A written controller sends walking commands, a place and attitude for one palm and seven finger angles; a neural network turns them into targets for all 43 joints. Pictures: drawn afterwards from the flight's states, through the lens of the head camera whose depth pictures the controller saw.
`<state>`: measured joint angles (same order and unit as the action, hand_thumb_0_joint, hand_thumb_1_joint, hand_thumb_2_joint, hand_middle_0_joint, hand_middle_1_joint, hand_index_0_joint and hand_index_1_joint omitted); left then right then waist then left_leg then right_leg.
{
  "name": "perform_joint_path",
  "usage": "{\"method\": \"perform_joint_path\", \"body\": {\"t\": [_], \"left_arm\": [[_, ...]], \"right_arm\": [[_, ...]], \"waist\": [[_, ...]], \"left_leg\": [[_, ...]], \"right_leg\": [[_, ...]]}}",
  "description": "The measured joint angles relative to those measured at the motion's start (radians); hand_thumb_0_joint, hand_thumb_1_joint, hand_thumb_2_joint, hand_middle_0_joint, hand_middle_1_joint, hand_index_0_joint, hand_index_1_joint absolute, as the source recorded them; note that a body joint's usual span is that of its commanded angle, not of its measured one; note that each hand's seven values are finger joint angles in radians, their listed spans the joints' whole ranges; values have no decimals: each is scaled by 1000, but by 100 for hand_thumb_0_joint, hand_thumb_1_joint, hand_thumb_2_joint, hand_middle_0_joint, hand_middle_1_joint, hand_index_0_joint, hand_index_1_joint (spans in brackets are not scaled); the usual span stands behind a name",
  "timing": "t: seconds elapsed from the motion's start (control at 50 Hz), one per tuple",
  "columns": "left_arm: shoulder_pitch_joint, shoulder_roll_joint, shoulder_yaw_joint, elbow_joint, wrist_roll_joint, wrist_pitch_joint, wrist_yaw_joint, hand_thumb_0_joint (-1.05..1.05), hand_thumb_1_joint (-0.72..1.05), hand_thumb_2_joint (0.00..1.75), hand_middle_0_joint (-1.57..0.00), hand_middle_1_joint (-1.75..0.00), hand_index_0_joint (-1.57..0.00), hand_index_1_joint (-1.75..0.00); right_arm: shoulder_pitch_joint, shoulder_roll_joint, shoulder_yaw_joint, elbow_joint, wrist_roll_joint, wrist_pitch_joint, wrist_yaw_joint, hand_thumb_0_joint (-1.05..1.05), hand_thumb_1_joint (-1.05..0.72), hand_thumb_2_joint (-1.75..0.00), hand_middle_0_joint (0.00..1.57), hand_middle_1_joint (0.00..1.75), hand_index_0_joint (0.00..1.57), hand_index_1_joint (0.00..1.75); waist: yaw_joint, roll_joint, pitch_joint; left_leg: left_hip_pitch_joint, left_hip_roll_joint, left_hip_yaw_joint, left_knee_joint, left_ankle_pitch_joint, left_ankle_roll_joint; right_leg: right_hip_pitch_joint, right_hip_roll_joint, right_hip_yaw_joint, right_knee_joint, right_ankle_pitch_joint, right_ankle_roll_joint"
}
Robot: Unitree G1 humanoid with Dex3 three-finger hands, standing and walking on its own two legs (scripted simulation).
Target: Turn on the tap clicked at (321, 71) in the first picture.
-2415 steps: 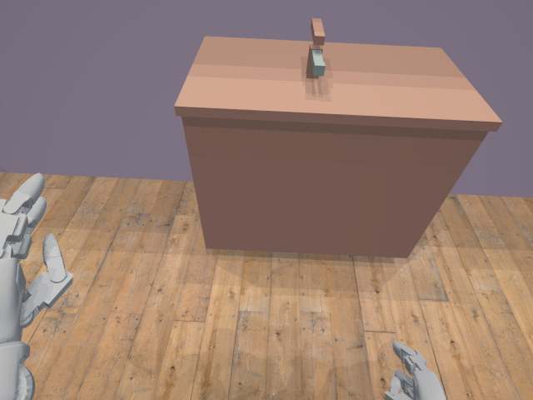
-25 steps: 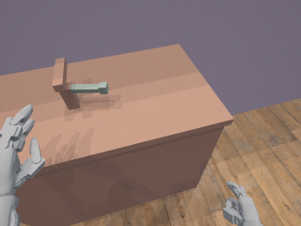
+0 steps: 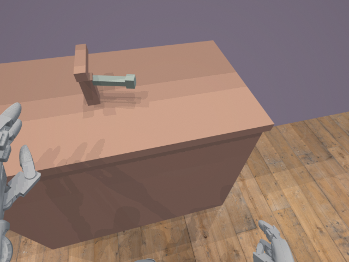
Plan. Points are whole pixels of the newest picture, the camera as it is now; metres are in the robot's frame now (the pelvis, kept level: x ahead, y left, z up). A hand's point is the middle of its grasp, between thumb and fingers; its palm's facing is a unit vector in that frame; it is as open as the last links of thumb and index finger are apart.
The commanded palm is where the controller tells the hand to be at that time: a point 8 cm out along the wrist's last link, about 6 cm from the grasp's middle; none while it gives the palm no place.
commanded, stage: step back with the hand held close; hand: left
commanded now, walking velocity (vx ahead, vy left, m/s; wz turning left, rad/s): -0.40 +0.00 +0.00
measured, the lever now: (130, 81) +0.55 +0.16 +0.10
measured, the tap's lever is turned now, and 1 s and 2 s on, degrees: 74 74 74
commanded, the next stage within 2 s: stop stepping back and stand still in 0.70 s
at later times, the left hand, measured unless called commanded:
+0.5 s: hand (32, 219) +0.16 +0.22 +0.16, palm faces +0.35 -0.84 -0.42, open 7.4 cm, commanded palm +0.09 +0.25 +0.19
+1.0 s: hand out of the picture -0.02 +0.14 +0.15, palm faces +0.35 -0.85 -0.39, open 7.4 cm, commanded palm -0.08 +0.19 +0.19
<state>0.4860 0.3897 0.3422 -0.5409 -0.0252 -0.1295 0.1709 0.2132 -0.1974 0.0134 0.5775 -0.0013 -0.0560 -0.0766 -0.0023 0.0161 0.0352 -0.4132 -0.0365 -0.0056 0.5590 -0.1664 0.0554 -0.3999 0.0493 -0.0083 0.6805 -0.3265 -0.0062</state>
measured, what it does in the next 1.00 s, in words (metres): walks backwards: right foot, then left foot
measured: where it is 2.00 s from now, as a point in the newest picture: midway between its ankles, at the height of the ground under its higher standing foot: outside the picture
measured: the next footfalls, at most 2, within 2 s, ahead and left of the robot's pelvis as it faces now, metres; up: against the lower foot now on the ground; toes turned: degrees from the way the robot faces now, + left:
right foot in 0.14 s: -0.01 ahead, -0.13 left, +0.00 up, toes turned +3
left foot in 0.38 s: +0.00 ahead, +0.08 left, +0.00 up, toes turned +2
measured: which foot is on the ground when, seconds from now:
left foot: down 0.00-0.20, up 0.22-0.36, down 0.38-0.74, up 0.76-1.00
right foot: up 0.00-0.12, down 0.14-0.40, up 0.42-0.70, down 0.72-1.00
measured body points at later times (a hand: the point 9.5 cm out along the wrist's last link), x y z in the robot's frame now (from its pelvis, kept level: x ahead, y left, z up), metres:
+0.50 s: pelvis -0.07 -0.03 +0.01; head -0.02 +0.00 +0.45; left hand +0.13 +0.26 +0.18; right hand +0.13 -0.27 -0.06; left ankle -0.04 +0.08 -0.73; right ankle -0.05 -0.14 -0.70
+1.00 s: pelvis -0.23 -0.10 -0.01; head -0.23 -0.09 +0.44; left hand -0.05 +0.18 +0.18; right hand -0.09 -0.36 -0.08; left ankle -0.31 +0.04 -0.71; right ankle -0.11 -0.19 -0.73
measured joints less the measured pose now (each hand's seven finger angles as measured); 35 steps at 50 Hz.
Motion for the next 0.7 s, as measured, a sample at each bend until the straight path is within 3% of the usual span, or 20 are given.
{"method": "perform_joint_path", "body": {"t": [0.06, 0.14, 0.2, 0.26, 0.34, 0.4, 0.46, 0.52, 0.62, 0.7], "left_arm": [[-9, 6, 19, -7, -1, -3, 1, 2, 89, 89, -21, -30, -21, -30], [14, 1, 35, -20, -10, -16, -2, 1, 89, 90, -21, -30, -21, -30], [-2, -29, -4, -15, -13, -19, -19, 1, 89, 90, -21, -30, -21, -30], [3, -23, -38, -39, -24, -28, -35, 1, 89, 89, -21, -30, -21, -30], [43, 2, -31, -69, -31, -50, -51, 1, 88, 89, -21, -30, -22, -30], [47, 25, 8, -74, -36, -56, -44, 1, 88, 89, -22, -30, -22, -30], [9, 42, 43, -42, -36, -47, -27, 1, 88, 89, -21, -30, -22, -30], [-11, 27, 43, -27, -35, -17, -21, 1, 89, 89, -21, -30, -21, -30], [0, 1, 11, -76, -31, 7, -23, 2, 89, 90, -21, -30, -21, -30], [14, 14, 15, -77, -30, -5, -25, 2, 89, 89, -21, -30, -21, -30]], "right_arm": [[12, 20, 5, 10, -6, -11, 8, 1, -91, -90, 20, 30, 20, 30], [-13, 34, 20, 18, -8, -18, 20, 1, -90, -90, 20, 30, 20, 30], [-57, 16, 16, 29, -5, -16, 25, 1, -90, -90, 20, 30, 20, 30], [-76, 11, 0, 33, 15, -3, 22, 1, -90, -90, 20, 30, 21, 30], [-64, 6, -18, 17, 27, 18, 10, 1, -91, -90, 20, 30, 20, 30], [-68, -9, -23, -7, 28, 26, 2, 1, -91, -90, 20, 30, 20, 30], [-106, 0, -35, -10, 23, 14, 9, 1, -91, -90, 20, 30, 20, 30], [-114, 13, -32, -18, 9, -19, 26, 1, -91, -90, 20, 30, 20, 30], [-76, 43, -10, -24, 9, -48, 47, 1, -91, -90, 20, 30, 20, 30], [-41, 51, 7, -17, 6, -50, 47, 1, -90, -90, 20, 30, 20, 30]], "waist": [[2, -5, -19], [19, -15, -29], [27, 37, 8], [24, 34, 22], [2, -21, -13], [-14, -52, -25], [4, -91, 14], [10, -78, 45], [16, -57, 57], [14, -29, 37]], "left_leg": [[-3, -1, -14, -49, 35, -8], [-36, 16, -4, -73, 61, -27], [-51, 61, -29, -72, 79, -45], [-72, 72, -25, 27, 38, -56], [-43, 44, -8, 177, -145, -64], [40, 43, 15, 36, -67, -53], [58, 28, 48, -16, -74, -34], [70, 47, 54, -53, -29, -35], [75, 83, 50, -89, 31, -59], [20, 112, 28, -57, 56, -84]], "right_leg": [[46, 2, 30, 5, -42, 1], [139, -11, 50, -166, 6, 1], [153, 36, 33, -231, 60, -14], [146, 48, 23, -213, 65, -29], [117, 19, 15, -173, 47, -31], [67, -2, 9, -118, 36, -19], [-17, -14, 48, 34, -61, 3], [-66, -5, 63, 138, -130, 15], [-39, -30, 42, 87, -55, 27], [57, -37, 23, -59, 10, 27]]}}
